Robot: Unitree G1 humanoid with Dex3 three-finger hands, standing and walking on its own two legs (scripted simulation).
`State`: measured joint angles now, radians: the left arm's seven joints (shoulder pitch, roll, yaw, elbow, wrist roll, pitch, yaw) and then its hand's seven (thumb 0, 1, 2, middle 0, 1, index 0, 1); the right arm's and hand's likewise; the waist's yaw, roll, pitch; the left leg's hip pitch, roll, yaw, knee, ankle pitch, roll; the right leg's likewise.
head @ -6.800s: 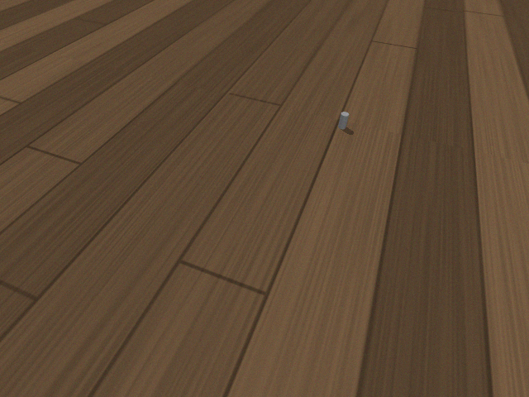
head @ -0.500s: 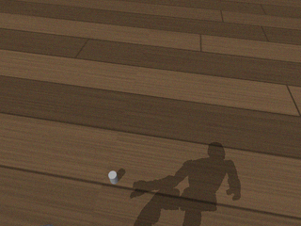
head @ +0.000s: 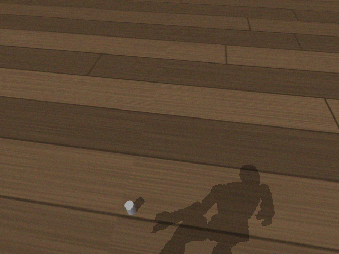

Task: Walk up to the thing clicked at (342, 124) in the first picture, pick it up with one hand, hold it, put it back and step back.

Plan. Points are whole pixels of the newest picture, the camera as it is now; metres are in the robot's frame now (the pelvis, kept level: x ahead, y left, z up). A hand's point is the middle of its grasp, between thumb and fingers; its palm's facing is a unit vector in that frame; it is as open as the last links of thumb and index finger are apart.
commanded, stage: stand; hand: left
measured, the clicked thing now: (130, 208) +0.47 +0.23 -0.73
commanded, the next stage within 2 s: none
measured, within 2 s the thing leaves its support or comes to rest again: neither
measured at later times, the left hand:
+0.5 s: hand out of the picture +0.10 +0.25 -0.15, palm faces -0.01 -0.94 -0.34, open 7.4 cm
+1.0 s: hand out of the picture +0.09 +0.26 -0.15, palm faces -0.02 -0.94 -0.35, open 7.4 cm
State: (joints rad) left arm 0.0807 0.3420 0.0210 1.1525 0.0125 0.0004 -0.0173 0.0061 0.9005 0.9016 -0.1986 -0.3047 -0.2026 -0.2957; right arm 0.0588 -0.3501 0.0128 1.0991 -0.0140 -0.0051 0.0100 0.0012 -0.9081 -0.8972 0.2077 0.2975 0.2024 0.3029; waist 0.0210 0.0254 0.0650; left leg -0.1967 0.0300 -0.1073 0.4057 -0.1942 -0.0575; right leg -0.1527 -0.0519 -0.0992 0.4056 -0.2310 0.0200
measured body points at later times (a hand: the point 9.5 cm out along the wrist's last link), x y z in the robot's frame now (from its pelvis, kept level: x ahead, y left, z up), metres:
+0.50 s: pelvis +0.01 +0.00 +0.00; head +0.03 +0.00 +0.45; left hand +0.10 +0.30 -0.13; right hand +0.10 -0.30 -0.13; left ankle +0.02 +0.16 -0.74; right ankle -0.01 -0.13 -0.74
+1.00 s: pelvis +0.01 +0.00 +0.00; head +0.03 -0.01 +0.45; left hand +0.09 +0.30 -0.13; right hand +0.09 -0.30 -0.13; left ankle +0.02 +0.16 -0.74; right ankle -0.01 -0.13 -0.74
